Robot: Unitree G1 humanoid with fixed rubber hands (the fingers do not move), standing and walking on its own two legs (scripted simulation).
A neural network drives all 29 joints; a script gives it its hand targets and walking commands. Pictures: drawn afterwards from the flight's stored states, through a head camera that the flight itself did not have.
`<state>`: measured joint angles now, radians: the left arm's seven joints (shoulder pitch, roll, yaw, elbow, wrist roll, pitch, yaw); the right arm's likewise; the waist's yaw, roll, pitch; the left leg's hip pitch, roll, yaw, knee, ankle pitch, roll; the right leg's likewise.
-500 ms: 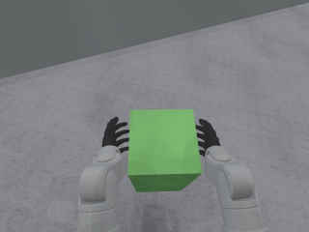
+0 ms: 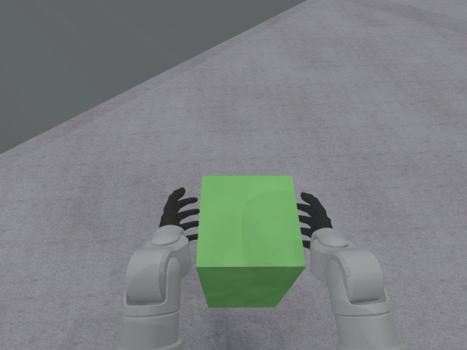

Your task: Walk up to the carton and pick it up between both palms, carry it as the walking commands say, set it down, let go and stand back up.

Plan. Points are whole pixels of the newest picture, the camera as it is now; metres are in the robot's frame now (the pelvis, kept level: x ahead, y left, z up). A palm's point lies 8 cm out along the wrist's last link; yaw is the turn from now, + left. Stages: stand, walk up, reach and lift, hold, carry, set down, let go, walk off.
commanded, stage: carry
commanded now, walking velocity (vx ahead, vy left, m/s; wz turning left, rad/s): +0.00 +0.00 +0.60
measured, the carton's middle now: (244, 251) +0.31 +0.00 -0.02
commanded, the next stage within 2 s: none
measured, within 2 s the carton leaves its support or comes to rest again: neither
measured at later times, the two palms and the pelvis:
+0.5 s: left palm (132, 240) +0.28 +0.16 +0.10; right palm (292, 229) +0.29 -0.07 +0.09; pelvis +0.00 +0.02 +0.00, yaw +5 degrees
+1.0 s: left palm (55, 334) +0.16 +0.23 +0.11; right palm (250, 290) +0.20 +0.00 +0.09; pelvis -0.09 +0.04 +0.01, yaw +13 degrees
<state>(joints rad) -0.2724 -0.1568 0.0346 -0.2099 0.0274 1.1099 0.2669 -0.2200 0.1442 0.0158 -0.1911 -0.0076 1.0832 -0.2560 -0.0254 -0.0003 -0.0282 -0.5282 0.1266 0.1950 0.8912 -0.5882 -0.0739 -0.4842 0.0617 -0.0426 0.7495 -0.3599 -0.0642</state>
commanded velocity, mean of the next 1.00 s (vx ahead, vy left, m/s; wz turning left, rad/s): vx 0.00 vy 0.00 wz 0.60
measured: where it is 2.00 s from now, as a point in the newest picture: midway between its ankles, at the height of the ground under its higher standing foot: outside the picture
